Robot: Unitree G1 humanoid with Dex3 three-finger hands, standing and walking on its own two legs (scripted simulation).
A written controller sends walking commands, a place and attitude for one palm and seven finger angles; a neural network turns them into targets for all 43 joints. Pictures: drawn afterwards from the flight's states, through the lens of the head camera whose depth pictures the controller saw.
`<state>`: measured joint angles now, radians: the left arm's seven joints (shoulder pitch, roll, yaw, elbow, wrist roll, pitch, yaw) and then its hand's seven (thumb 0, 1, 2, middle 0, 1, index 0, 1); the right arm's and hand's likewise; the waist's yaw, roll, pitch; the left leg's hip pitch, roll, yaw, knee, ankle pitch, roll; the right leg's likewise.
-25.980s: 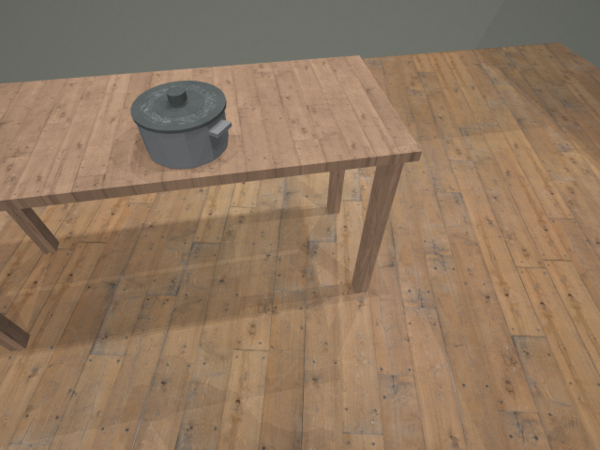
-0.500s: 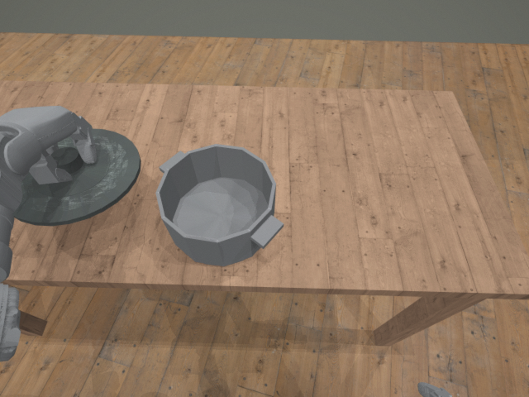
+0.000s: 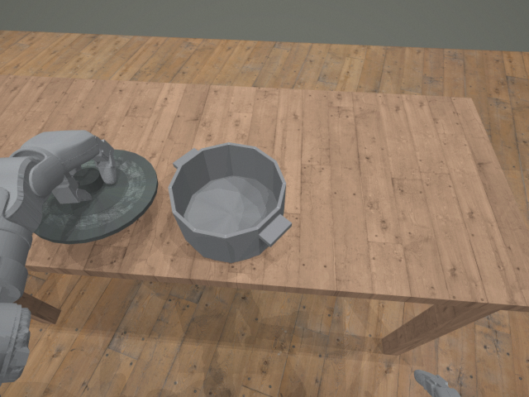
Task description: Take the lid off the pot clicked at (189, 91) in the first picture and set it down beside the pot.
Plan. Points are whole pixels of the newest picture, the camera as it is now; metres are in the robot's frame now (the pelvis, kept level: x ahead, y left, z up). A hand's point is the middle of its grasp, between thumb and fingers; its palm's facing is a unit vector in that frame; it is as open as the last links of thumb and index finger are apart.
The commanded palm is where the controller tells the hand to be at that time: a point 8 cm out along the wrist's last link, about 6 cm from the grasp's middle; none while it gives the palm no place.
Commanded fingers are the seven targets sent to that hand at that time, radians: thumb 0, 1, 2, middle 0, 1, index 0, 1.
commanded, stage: lower the lid onto the table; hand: left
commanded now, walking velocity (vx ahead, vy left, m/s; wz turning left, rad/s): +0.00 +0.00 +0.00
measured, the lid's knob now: (88, 180) +0.43 +0.31 +0.05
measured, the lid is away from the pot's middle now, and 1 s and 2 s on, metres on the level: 0.23 0.24 0.24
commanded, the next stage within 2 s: open the fingers wide in 1.16 s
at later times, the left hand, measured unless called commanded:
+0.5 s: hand (83, 191) +0.41 +0.31 +0.05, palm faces -0.49 -0.06 -0.87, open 6.7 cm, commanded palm +0.43 +0.31 +0.11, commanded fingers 0.00 0.76 0.85 -0.95 -1.01 -0.97 -1.01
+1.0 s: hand (88, 198) +0.42 +0.32 +0.02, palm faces -0.52 -0.05 -0.85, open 6.7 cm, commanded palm +0.45 +0.31 +0.07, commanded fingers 0.00 0.76 0.85 -0.95 -1.01 -0.97 -1.01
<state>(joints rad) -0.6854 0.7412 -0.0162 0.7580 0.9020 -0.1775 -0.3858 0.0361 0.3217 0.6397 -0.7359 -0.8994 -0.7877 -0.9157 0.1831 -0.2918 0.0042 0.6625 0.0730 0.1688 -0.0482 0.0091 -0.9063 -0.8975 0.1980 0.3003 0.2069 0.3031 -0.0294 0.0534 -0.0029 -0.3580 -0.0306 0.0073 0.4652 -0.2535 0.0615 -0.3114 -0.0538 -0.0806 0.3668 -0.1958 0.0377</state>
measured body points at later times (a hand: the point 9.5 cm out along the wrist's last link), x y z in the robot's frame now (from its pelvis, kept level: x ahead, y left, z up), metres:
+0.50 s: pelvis -0.01 -0.01 +0.00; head +0.06 -0.01 +0.44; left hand +0.43 +0.31 +0.10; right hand +0.01 -0.30 -0.13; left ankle -0.02 +0.08 -0.74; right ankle -0.02 -0.15 -0.74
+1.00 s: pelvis -0.01 +0.02 -0.01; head +0.08 +0.03 +0.43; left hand +0.44 +0.32 +0.06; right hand +0.02 -0.27 -0.13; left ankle -0.02 +0.08 -0.74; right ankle -0.02 -0.15 -0.74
